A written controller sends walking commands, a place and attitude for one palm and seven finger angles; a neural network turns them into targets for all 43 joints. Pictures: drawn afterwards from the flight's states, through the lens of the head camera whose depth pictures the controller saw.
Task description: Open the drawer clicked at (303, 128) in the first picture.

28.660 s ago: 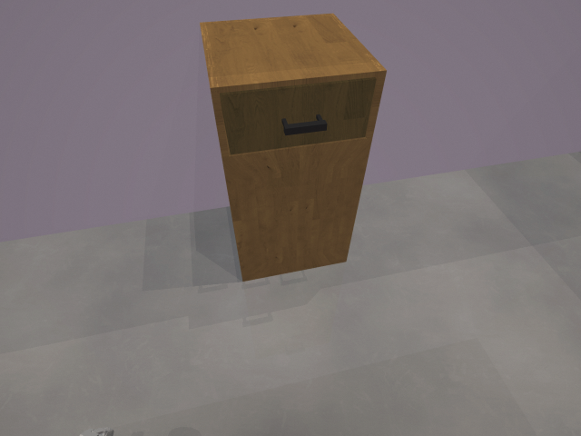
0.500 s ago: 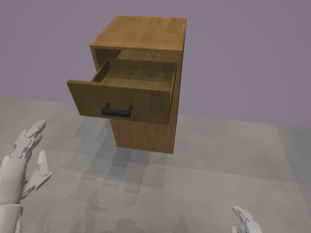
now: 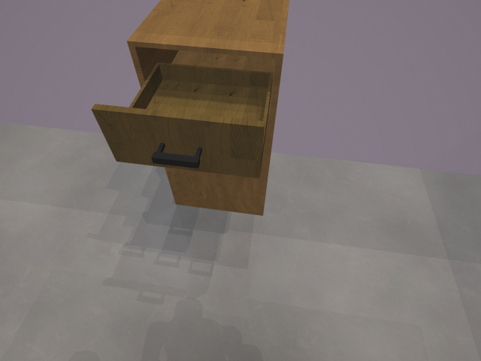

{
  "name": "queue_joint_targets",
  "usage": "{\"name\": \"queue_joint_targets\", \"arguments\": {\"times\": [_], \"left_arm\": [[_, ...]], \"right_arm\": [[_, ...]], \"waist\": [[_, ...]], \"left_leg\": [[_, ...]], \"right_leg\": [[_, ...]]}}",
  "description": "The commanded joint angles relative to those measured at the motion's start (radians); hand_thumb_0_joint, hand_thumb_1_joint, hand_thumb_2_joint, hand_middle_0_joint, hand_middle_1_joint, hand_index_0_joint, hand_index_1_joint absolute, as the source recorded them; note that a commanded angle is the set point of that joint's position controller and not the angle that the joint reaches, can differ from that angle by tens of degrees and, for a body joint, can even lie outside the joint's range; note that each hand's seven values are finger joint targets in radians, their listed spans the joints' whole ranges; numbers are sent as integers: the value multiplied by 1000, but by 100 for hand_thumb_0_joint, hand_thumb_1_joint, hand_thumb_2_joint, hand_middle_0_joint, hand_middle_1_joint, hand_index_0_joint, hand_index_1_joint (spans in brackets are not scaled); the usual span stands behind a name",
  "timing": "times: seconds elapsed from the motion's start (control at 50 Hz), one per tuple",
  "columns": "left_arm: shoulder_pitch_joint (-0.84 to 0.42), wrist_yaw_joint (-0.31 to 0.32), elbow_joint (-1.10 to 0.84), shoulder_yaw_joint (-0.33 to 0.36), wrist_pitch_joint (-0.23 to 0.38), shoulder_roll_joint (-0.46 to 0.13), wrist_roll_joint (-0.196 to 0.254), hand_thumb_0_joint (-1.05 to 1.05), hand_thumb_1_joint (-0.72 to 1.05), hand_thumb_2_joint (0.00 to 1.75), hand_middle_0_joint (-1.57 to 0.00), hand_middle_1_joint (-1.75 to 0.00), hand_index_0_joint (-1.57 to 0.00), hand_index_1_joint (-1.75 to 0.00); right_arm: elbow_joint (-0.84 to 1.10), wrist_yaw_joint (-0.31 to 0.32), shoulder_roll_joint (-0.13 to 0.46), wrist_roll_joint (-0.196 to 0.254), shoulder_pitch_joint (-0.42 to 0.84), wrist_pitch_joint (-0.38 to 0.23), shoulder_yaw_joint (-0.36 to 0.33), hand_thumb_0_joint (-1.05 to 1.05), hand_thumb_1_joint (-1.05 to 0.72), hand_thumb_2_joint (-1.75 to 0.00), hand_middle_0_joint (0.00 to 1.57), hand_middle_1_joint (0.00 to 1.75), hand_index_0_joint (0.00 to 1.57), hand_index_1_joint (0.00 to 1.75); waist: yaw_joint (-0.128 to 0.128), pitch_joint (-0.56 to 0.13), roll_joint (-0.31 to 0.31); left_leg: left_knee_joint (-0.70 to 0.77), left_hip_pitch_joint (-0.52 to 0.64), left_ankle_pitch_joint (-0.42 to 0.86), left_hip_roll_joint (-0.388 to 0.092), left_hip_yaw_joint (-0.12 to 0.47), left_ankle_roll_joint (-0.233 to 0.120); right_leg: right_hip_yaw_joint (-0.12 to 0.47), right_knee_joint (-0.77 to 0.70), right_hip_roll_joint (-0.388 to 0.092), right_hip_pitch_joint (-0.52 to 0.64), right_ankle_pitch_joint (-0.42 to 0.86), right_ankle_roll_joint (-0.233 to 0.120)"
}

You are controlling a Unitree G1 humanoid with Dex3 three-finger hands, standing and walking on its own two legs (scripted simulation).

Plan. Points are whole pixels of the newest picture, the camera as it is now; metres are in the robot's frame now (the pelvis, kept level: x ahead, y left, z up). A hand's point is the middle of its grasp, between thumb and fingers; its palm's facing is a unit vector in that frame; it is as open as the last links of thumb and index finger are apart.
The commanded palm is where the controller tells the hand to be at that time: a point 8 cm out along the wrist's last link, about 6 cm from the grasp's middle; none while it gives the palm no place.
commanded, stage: let the arm hang, fingers relaxed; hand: left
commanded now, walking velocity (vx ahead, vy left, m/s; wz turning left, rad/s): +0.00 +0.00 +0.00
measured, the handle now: (178, 154) +0.56 +0.19 -0.04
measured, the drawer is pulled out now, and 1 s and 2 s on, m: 0.29 0.29 0.29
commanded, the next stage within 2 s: look to check the result in 0.54 s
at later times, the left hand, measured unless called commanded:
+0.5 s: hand out of the picture +0.01 +0.17 -0.17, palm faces +0.02 -0.98 -0.19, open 7.3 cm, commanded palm none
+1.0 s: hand out of the picture +0.01 +0.16 -0.17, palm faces +0.01 -0.98 -0.18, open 7.4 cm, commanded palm none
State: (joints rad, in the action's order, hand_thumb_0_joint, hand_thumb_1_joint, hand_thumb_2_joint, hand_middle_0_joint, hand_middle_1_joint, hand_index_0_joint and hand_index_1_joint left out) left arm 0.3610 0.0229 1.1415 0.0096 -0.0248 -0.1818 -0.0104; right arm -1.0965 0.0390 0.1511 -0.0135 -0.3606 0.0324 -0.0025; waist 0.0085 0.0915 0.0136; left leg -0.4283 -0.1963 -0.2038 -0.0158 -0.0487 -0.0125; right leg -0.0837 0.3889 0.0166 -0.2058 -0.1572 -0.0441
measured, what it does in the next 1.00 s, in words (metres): stands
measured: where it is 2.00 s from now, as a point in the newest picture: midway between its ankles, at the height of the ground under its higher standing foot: outside the picture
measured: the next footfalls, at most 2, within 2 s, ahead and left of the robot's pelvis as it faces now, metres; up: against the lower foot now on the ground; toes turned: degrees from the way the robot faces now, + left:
none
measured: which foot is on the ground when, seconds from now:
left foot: down 0.00-1.00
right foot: down 0.00-1.00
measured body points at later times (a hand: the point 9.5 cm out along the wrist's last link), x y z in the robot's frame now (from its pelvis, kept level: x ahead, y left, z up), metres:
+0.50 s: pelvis +0.01 +0.00 +0.00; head +0.02 +0.00 +0.45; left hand +0.01 +0.22 -0.16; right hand -0.02 -0.20 -0.17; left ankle +0.02 +0.11 -0.74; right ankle +0.04 -0.09 -0.74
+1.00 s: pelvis +0.02 +0.00 +0.00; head +0.04 -0.01 +0.45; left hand +0.01 +0.21 -0.16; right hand +0.00 -0.20 -0.17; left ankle +0.02 +0.11 -0.74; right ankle +0.04 -0.09 -0.74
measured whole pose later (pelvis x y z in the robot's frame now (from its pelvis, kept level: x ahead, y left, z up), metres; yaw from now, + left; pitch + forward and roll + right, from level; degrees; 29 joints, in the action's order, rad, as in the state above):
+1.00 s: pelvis +0.02 +0.00 +0.00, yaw -1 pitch -2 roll +0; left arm 0.29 0.04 1.15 0.00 0.01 -0.12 -0.01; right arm -1.13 0.04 0.10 -0.01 -0.30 0.01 -0.01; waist -0.01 0.06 0.02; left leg -0.39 -0.13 -0.23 -0.02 -0.07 -0.01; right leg -0.06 0.38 0.02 -0.16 -0.19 -0.04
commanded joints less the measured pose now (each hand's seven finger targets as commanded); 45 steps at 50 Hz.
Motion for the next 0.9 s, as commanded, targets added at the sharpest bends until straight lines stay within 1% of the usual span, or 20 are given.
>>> {"name": "queue_joint_targets", "arguments": {"times": [0.0, 0.04, 0.12, 0.2, 0.24, 0.28, 0.32, 0.44, 0.46, 0.52, 0.54, 0.58, 0.6, 0.62, 0.66, 0.68, 0.7, 0.78, 0.82, 0.88], "left_arm": [[14, 9, -19, 12, 24, -71, 3, 0, 90, 90, -20, -30, -20, -30], [18, 11, -11, 13, 22, -65, 1, 0, 90, 90, -20, -30, -20, -30], [22, 15, -10, 17, 23, -52, -2, 0, 90, 90, -20, -30, -20, -30], [15, 16, -13, 20, 28, -40, -1, 0, 90, 90, -20, -30, -20, -30], [9, 17, -17, 18, 28, -35, -1, 0, 90, 90, -20, -30, -20, -30], [4, 18, -21, 21, 30, -33, -2, 0, 90, 90, -20, -30, -20, -30], [12, 20, -20, 18, 33, -27, -1, 0, 90, 90, -20, -30, -20, -30], [2, 17, -25, 18, 33, -31, 0, 0, 90, 90, -20, -30, -20, -30], [0, 17, -26, 18, 34, -32, 0, 0, 90, 90, -20, -30, -20, -30], [2, 18, -24, 19, 36, -34, 1, 0, 90, 90, -20, -30, -20, -30], [0, 17, -23, 17, 36, -34, 1, 0, 90, 90, -20, -30, -20, -30], [-3, 17, -23, 19, 37, -36, 2, 0, 90, 90, -20, -30, -20, -30], [0, 17, -17, 18, 37, -35, 2, 0, 90, 90, -20, -30, -20, -30], [5, 18, -18, 17, 38, -35, 2, 0, 90, 90, -20, -30, -20, -30], [1, 18, -17, 16, 37, -35, 2, 0, 90, 90, -20, -30, -20, -30], [-1, 19, -16, 16, 39, -36, 2, 0, 90, 90, -20, -30, -20, -30], [-2, 19, -15, 16, 39, -36, 2, 0, 90, 90, -20, -30, -20, -30], [3, 19, -10, 14, 38, -35, 2, 0, 90, 90, -20, -30, -20, -30], [11, 20, -9, 14, 40, -33, 1, 0, 90, 90, -20, -30, -20, -30], [4, 20, -9, 14, 40, -34, 2, 0, 90, 90, -20, -30, -20, -30]], "right_arm": [[12, 2, 61, 3, -63, -24, -9, 0, -90, -90, 20, 30, 20, 30], [4, 2, 53, 2, -68, -23, -9, 0, -90, -90, 20, 30, 20, 30], [-5, 1, 38, 3, -68, -24, -11, 0, -90, -90, 20, 30, 20, 30], [-10, 3, 23, 1, -61, -31, -12, 0, -90, -90, 20, 30, 20, 30], [-11, 3, 18, 1, -58, -29, -13, 0, -90, -90, 20, 30, 20, 30], [-12, 2, 11, 0, -55, -31, -15, 0, -90, -90, 20, 30, 20, 30], [-12, 4, 6, 1, -53, -32, -16, 0, -90, -90, 20, 30, 20, 30], [-12, 3, 13, 0, -53, -31, -17, 0, -90, -90, 20, 30, 20, 30], [-13, 4, 13, 1, -52, -33, -17, 0, -90, -90, 20, 30, 20, 30], [-14, 5, 15, 3, -45, -36, -18, 0, -90, -90, 20, 30, 20, 30], [-16, 6, 19, 3, -45, -35, -16, 0, -90, -90, 20, 30, 20, 30], [-18, 6, 19, 3, -45, -37, -16, 0, -90, -90, 20, 30, 20, 30], [-19, 6, 21, 3, -41, -37, -15, 0, -90, -90, 20, 30, 20, 30], [-15, 7, 22, 5, -41, -37, -17, 0, -90, -90, 20, 30, 20, 30], [-21, 7, 23, 4, -39, -37, -16, 0, -90, -90, 20, 30, 20, 30], [-22, 7, 24, 4, -42, -37, -14, 0, -90, -90, 20, 30, 20, 30], [-24, 7, 23, 5, -41, -38, -15, 0, -90, -90, 20, 30, 20, 30], [-26, 6, 22, 5, -37, -34, -15, 0, -90, -90, 20, 30, 20, 30], [-23, 6, 25, 6, -33, -34, -17, 0, -90, -90, 20, 30, 20, 30], [-27, 6, 22, 5, -33, -33, -17, 0, -90, -90, 20, 30, 20, 30]], "waist": [[-12, 11, -10], [-11, 19, -29], [-9, 31, -14], [-8, 9, -10], [-9, 37, -17], [-9, 36, -21], [-7, 33, 9], [-12, 41, -9], [-13, 30, 10], [-10, 7, -7], [-13, 9, 7], [-13, 3, -3], [-13, 2, 5], [-12, -4, -11], [-13, 5, 11], [-15, -4, -2], [-14, -5, 1], [-14, 17, 2], [-14, 8, -16], [-17, 12, 4]], "left_leg": [[116, -33, -76, -80, 95, -32], [122, -39, -88, -81, 99, -36], [120, -45, -91, -75, 96, -35], [115, -34, -41, -74, 93, -34], [120, -43, -60, -76, 93, -34], [116, -38, -38, -71, 88, -33], [117, -23, -25, -76, 85, -31], [117, -19, -34, -75, 80, -29], [115, -12, -16, -74, 78, -29], [114, 14, 14, -80, 80, -28], [113, 12, 13, -80, 79, -27], [111, 12, 31, -79, 76, -25], [112, 19, 32, -78, 76, -25], [112, 33, 43, -83, 78, -25], [114, 29, 41, -82, 73, -24], [112, 31, 52, -84, 74, -24], [114, 32, 52, -82, 74, -23], [116, 31, 32, -81, 71, -22], [113, 50, 40, -83, 70, -22], [113, 43, 32, -81, 66, -20]], "right_leg": [[136, -106, -105, -19, -137, -21], [131, -103, -103, -25, -147, -19], [129, -95, -100, -41, -154, -16], [126, -76, -104, -17, -84, -16], [126, -83, -101, -31, -97, -15], [129, -82, -104, -28, -82, -14], [135, -84, -98, -31, -66, -15], [135, -94, -101, -30, -78, -14], [142, -92, -103, -21, -58, -15], [134, -84, -102, -8, -24, -15], [137, -87, -103, -5, -22, -15], [136, -85, -105, 10, 0, -14], [136, -85, -107, 6, -1, -15], [134, -84, -102, 3, 9, -14], [136, -87, -106, 5, 9, -14], [138, -85, -105, 17, 27, -14], [138, -84, -106, 18, 27, -14], [141, -95, -105, 2, 4, -13], [142, -97, -104, -4, 12, -13], [145, -100, -106, 1, 9, -12]]}}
